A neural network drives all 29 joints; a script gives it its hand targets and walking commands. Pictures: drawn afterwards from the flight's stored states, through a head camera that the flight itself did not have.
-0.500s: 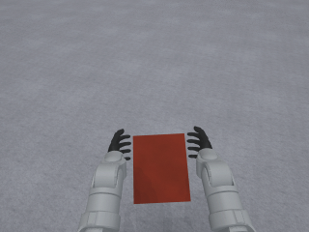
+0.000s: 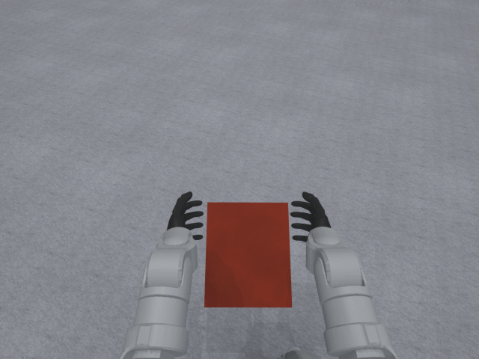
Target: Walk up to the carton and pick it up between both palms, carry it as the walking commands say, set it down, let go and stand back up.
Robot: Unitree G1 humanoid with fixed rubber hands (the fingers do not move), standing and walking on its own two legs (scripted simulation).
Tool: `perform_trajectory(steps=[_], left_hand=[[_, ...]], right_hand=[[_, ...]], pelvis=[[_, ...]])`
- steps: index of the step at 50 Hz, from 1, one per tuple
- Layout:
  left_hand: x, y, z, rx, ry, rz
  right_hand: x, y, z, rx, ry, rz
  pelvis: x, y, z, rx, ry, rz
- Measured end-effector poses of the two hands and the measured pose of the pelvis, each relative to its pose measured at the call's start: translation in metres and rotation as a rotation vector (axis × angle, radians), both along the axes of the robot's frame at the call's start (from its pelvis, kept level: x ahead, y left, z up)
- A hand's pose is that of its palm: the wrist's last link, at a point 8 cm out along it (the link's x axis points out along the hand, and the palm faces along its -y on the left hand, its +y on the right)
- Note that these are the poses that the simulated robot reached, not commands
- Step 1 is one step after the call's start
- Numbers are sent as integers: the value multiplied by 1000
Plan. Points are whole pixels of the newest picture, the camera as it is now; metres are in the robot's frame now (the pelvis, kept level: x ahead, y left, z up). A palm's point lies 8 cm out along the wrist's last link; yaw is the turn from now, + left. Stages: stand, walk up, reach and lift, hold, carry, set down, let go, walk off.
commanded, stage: carry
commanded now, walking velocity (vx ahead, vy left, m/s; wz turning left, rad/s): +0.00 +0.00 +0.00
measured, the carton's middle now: (246, 252) +0.35 +0.01 -0.09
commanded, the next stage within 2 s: none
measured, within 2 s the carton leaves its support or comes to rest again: neither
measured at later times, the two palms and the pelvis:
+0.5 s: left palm (145, 103) +0.66 +0.25 +0.05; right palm (243, 107) +0.66 +0.01 +0.05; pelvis +0.34 +0.12 +0.00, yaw +1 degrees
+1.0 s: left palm (120, 34) +0.99 +0.40 +0.07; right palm (198, 41) +0.99 +0.16 +0.06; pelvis +0.67 +0.25 +0.01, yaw +2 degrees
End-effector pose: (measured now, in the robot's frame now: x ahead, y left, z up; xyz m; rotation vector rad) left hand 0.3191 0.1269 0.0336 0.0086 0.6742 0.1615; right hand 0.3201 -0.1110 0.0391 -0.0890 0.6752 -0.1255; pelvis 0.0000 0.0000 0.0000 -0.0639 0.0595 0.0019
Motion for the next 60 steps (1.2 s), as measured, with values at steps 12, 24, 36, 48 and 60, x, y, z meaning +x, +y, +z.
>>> perform_trajectory(steps=[12, 24, 36, 48, 60], left_hand=[[149, 78, 1, -106, -37, 99], [328, 122, 22, -33, -80, 41], [470, 220, 7, -127, -76, 171], [641, 262, 43, -42, -114, 62], [782, 334, 24, -113, -89, 136]], right_hand=[[163, 78, 15, -52, -4, 79], [327, 121, 13, 18, -13, 23], [494, 219, 15, -54, 18, 141], [643, 260, 22, 33, 7, 50], [800, 332, 22, -43, 40, 114]], pelvis=[[149, 50, 9, -29, 42, 57], [321, 113, 8, -10, 10, 14], [477, 170, 8, -45, 50, 100], [635, 243, 20, 3, 8, 32], [788, 291, 16, -30, 39, 98]])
